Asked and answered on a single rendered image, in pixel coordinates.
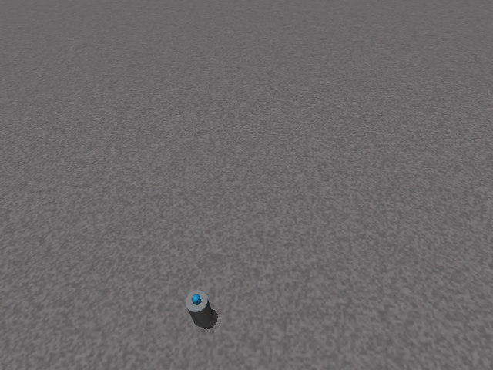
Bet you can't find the bottle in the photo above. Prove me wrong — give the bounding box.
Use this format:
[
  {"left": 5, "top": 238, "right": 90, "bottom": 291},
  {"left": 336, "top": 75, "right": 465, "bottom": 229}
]
[{"left": 186, "top": 290, "right": 213, "bottom": 327}]

